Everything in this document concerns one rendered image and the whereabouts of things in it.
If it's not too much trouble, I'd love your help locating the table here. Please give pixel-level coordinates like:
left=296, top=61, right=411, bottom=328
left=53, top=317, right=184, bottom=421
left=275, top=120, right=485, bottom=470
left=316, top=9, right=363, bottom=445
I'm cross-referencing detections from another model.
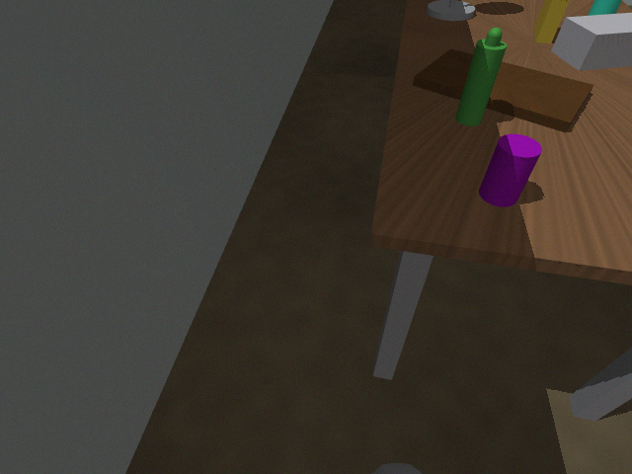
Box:
left=369, top=0, right=632, bottom=421

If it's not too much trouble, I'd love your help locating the desk lamp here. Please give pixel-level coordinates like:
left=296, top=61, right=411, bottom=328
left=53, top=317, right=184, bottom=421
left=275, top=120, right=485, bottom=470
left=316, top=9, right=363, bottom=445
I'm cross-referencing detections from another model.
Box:
left=427, top=0, right=475, bottom=21

